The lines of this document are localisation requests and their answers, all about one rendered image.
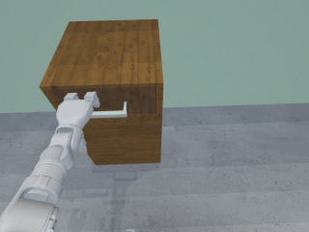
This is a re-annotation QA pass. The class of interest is left robot forearm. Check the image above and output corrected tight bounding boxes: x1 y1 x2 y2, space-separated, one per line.
0 124 83 229

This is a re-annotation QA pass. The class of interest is left robot hand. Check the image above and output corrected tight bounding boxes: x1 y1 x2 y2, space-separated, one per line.
56 92 100 154

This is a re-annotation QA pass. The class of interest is cabinet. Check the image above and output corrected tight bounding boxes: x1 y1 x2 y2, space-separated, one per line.
39 19 164 165

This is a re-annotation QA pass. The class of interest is robot left upper arm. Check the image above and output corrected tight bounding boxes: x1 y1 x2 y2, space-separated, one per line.
0 197 59 232

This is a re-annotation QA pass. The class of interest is handle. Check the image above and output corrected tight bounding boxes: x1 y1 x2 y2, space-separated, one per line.
91 101 127 119

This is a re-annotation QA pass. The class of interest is drawer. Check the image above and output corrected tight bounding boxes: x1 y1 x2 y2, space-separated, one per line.
48 85 156 115

